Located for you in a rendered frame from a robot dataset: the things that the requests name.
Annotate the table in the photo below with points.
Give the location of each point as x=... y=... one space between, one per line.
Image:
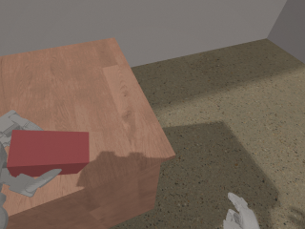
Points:
x=85 y=87

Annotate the left robot hand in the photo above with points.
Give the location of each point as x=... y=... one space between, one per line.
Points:
x=22 y=184

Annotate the right robot hand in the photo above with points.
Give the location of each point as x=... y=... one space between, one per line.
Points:
x=246 y=218

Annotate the sponge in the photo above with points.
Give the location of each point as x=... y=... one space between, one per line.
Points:
x=33 y=153

